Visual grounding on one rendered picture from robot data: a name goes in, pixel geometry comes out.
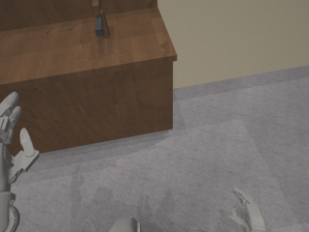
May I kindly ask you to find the tap lever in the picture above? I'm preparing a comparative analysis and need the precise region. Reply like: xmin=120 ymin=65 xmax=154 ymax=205
xmin=95 ymin=14 xmax=104 ymax=37

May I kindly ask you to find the left robot thigh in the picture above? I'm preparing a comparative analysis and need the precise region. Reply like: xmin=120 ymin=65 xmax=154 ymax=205
xmin=108 ymin=217 xmax=142 ymax=232

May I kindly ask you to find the right robot hand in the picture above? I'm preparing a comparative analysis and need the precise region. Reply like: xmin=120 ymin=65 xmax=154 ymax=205
xmin=229 ymin=188 xmax=268 ymax=232

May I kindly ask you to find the counter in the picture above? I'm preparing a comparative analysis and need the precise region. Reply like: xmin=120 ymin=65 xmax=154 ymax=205
xmin=0 ymin=0 xmax=178 ymax=157

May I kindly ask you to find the left robot forearm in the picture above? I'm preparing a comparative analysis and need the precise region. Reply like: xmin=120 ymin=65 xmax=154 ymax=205
xmin=0 ymin=191 xmax=20 ymax=232

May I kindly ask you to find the left robot hand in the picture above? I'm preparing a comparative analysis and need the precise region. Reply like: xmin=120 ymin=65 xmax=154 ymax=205
xmin=0 ymin=92 xmax=40 ymax=192

